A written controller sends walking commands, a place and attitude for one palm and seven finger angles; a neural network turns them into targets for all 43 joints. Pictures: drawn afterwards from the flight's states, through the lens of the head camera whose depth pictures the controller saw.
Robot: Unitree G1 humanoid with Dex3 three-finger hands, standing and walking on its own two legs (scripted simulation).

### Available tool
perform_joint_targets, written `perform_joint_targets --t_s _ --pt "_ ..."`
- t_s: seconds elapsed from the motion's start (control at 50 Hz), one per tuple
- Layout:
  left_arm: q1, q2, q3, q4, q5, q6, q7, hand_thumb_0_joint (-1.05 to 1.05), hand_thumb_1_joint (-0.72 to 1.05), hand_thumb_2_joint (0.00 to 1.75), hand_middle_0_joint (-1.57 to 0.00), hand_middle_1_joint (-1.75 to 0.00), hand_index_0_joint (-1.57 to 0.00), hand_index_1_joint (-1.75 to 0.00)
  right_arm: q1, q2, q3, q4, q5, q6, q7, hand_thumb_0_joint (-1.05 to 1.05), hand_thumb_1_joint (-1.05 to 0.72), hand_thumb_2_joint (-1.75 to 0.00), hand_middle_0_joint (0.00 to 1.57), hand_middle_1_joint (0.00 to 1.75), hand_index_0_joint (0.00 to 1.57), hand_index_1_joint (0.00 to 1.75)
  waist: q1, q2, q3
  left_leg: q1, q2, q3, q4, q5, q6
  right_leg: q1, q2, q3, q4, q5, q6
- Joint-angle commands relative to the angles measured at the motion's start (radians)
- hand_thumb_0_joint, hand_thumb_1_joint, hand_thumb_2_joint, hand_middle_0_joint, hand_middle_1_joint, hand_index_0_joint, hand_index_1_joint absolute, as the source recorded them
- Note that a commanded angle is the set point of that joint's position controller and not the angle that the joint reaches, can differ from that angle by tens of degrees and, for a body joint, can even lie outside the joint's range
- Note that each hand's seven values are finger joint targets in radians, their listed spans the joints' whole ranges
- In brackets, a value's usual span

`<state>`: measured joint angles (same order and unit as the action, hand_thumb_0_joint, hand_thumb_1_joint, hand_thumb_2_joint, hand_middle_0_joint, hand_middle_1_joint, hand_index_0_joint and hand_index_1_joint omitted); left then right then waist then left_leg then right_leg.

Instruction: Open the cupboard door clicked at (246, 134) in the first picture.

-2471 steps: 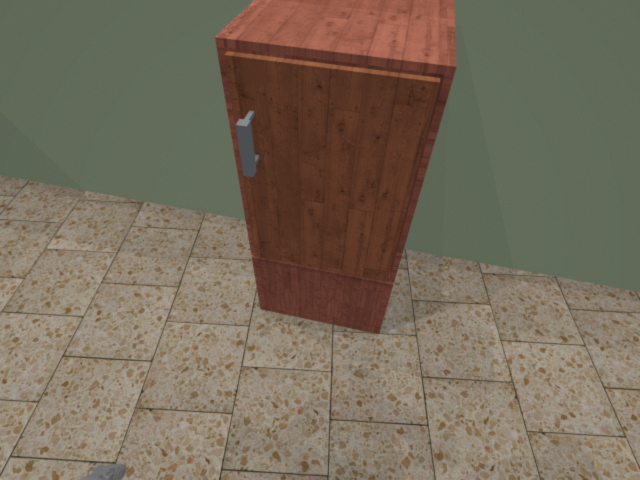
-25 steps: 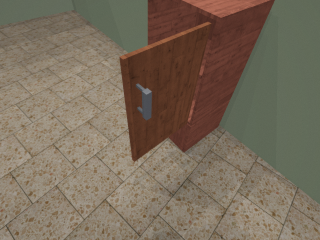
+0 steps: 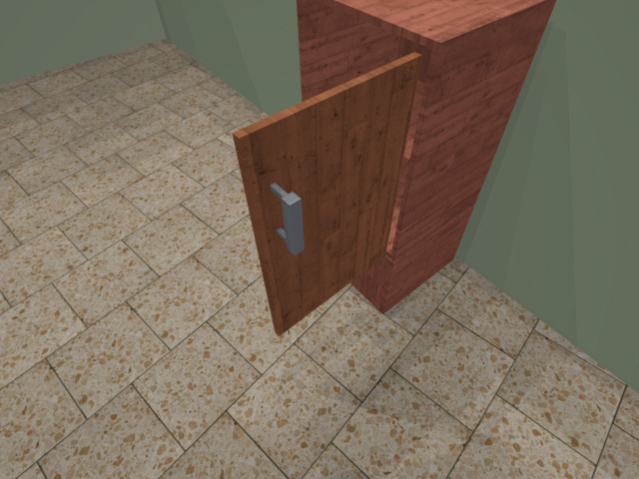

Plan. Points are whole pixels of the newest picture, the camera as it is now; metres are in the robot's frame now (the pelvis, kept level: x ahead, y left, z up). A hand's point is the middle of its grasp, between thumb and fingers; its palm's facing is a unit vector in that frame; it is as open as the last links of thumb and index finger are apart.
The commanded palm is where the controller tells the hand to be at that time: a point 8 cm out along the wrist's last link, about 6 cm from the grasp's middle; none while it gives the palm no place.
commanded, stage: let the arm hang, fingers relaxed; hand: left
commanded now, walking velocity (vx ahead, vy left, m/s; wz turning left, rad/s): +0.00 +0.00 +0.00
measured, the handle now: (286, 218) +0.52 +0.09 +0.00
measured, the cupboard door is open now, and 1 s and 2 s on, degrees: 92 92 92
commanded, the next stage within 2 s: look to check the result in 0.28 s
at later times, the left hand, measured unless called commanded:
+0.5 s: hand out of the picture -0.01 +0.16 -0.18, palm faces +0.04 -0.98 -0.19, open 7.3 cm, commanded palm none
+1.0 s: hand out of the picture +0.01 +0.18 -0.17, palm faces +0.02 -0.98 -0.20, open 7.3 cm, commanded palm none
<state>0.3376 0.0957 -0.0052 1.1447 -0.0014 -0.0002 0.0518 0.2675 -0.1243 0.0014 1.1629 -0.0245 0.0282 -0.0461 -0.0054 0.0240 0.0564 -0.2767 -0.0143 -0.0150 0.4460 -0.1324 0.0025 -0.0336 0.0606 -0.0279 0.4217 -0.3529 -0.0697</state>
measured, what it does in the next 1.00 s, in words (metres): stands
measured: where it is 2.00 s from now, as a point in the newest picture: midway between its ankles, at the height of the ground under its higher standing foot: outside the picture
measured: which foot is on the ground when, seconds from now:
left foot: down 0.00-1.00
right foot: down 0.00-1.00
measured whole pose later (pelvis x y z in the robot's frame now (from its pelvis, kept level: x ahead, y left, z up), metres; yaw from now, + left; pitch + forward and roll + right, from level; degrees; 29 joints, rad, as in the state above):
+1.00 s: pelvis +0.02 +0.01 +0.00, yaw -1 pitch -2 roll +1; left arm 0.30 0.14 0.00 1.13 0.00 -0.01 0.05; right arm 0.22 -0.16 0.00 1.15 -0.02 0.01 -0.05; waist -0.01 -0.01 0.07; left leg -0.24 -0.02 0.01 0.42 -0.16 0.01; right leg 0.01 0.05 0.00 0.36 -0.35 -0.06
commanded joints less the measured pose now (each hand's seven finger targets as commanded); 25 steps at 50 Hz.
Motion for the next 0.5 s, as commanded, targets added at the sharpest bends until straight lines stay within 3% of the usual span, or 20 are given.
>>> perform_joint_targets --t_s 0.0,0.18,0.22,0.48 --pt "0.102 0.103 0.023 -0.011 0.004 -0.011 0.007 0.0 0.9 0.9 -0.2 -0.3 -0.2 -0.3 0.06 -0.077 -0.013 -0.024 0.003 -0.019 0.0 0.0 -0.9 -0.9 0.2 0.3 0.2 0.3 0.001 -0.038 0.071 0.083 0.093 -0.081 -0.036 0.1 0.047 -0.178 -0.148 0.102 -0.122 0.185 0.016" --pt "0.085 0.117 0.032 -0.025 0.002 -0.011 0.01 0.0 0.9 0.9 -0.2 -0.3 -0.2 -0.3 0.057 -0.076 -0.012 -0.034 0.004 -0.023 -0.005 0.0 -0.9 -0.9 0.2 0.3 0.2 0.3 0.004 -0.021 0.037 0.087 0.088 -0.054 0.001 0.154 0.044 -0.119 -0.157 0.104 -0.11 0.376 0.049" --pt "0.087 0.121 0.033 -0.029 0.002 -0.011 0.01 0.0 0.9 0.9 -0.2 -0.3 -0.2 -0.3 0.058 -0.08 -0.013 -0.036 0.006 -0.022 -0.007 0.0 -0.9 -0.9 0.2 0.3 0.2 0.3 0.002 -0.046 0.03 0.095 0.087 -0.05 0.011 0.169 0.045 -0.108 -0.156 0.101 -0.105 0.435 0.057" --pt "0.094 0.124 0.031 -0.029 0.003 -0.01 0.009 0.0 0.9 0.9 -0.2 -0.3 -0.2 -0.3 0.048 -0.101 -0.015 -0.041 0.009 -0.026 -0.011 0.0 -0.9 -0.9 0.2 0.3 0.2 0.3 -0.002 -0.039 0.026 0.132 0.099 -0.056 0.0 0.201 0.051 -0.108 -0.148 0.101 -0.105 0.403 0.052"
